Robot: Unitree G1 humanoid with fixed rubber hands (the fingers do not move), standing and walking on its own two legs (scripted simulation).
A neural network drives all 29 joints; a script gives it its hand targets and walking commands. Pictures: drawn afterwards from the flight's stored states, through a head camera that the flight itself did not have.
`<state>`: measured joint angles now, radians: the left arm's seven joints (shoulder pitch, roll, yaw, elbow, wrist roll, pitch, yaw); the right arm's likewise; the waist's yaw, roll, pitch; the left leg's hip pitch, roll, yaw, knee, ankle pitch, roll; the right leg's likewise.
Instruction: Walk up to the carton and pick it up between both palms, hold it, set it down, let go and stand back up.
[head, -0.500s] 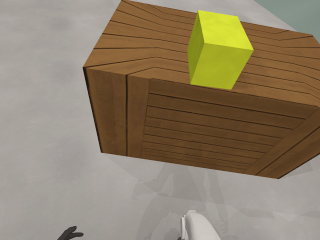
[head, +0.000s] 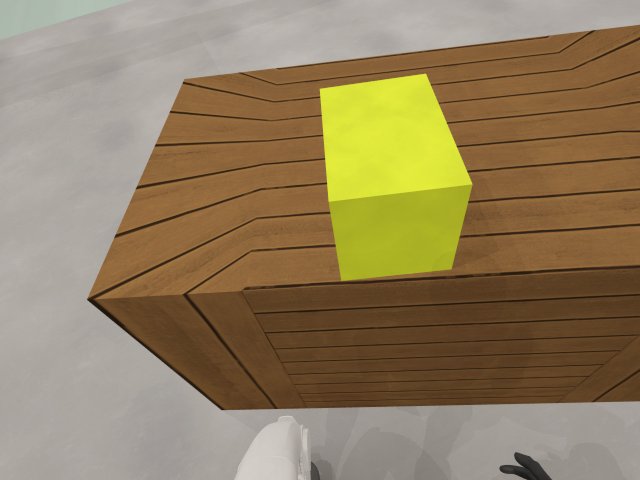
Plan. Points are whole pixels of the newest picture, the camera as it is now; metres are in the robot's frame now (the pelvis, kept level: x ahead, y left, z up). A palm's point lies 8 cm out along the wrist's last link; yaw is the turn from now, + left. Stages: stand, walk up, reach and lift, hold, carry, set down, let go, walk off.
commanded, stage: walk up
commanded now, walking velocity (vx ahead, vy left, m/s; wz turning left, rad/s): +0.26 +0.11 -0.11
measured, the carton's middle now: (383, 176) +0.55 -0.04 +0.03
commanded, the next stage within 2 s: none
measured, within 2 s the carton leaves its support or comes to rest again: neither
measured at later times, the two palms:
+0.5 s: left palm (179, 399) +0.24 +0.30 -0.17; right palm out of the picture +0.13 -0.27 -0.08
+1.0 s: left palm out of the picture +0.02 +0.15 -0.11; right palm out of the picture +0.06 -0.35 -0.16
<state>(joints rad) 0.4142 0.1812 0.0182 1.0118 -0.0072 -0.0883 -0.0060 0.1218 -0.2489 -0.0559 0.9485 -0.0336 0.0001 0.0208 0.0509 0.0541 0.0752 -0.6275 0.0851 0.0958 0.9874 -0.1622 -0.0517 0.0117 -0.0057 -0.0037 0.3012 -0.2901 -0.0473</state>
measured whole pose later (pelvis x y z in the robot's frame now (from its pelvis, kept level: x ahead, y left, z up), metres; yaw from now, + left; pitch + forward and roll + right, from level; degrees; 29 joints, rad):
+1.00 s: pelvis +0.04 -0.10 +0.00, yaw -5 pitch +1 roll +4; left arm 0.43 0.17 0.01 0.98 0.00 0.02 0.02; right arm 0.25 -0.26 -0.10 1.00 -0.01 0.09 0.02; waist 0.03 0.05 -0.02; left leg -0.53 -0.06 -0.07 1.01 -0.27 -0.01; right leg -0.19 -0.06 -0.03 0.43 -0.26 0.01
